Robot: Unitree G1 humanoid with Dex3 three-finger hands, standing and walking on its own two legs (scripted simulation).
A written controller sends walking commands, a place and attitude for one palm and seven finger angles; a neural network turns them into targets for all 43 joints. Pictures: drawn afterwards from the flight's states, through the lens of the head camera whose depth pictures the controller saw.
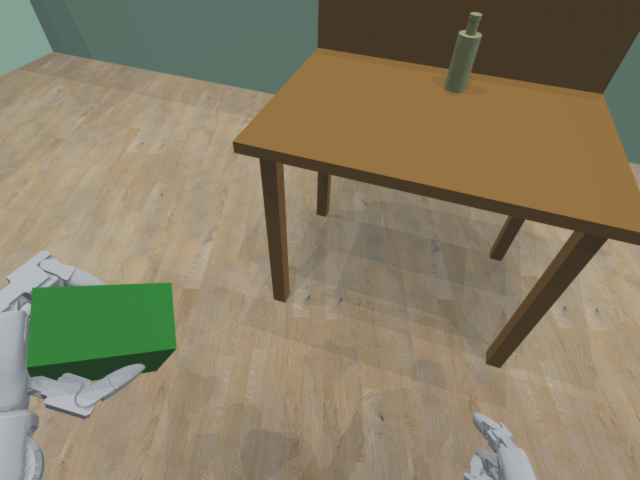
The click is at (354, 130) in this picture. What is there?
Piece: table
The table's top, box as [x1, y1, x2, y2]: [233, 48, 639, 245]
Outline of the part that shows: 233,141 234,152 639,245 639,191 602,94 475,73 470,73 466,88 462,93 452,93 445,90 443,87 448,69 317,48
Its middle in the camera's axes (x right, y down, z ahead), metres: +0.32 -0.33 +1.08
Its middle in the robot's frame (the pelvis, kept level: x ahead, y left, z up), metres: +1.04 -0.27 -0.07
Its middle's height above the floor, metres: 0.70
